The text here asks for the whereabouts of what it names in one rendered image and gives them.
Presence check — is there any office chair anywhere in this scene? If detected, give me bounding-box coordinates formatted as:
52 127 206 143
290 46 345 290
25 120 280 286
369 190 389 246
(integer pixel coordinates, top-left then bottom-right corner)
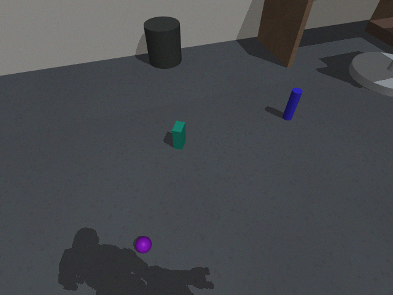
349 17 393 96

